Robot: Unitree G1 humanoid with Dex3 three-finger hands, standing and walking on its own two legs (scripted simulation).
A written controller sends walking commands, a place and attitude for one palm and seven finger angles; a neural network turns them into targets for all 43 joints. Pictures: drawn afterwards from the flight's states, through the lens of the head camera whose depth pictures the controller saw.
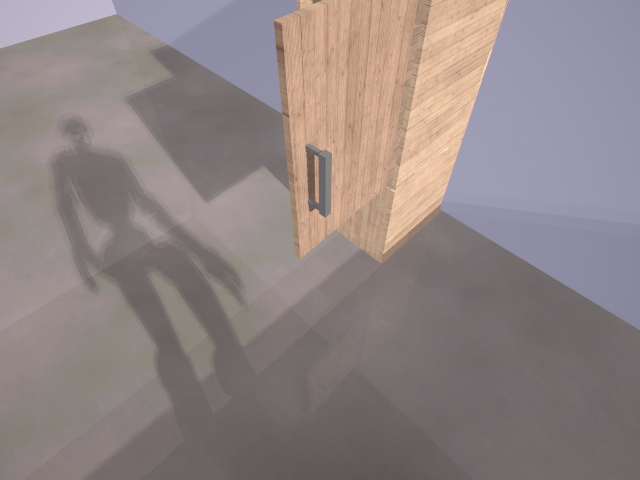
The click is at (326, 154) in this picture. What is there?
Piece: cupboard door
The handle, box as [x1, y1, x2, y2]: [305, 143, 331, 217]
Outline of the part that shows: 308,143 305,145 305,148 318,156 319,164 319,202 317,203 310,198 308,200 308,203 318,209 319,213 325,217 330,213 331,153 324,149 321,151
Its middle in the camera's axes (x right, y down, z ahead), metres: -0.01 -0.12 +0.84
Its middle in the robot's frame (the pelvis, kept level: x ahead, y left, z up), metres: +0.70 +0.04 -0.09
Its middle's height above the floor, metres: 0.69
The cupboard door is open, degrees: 93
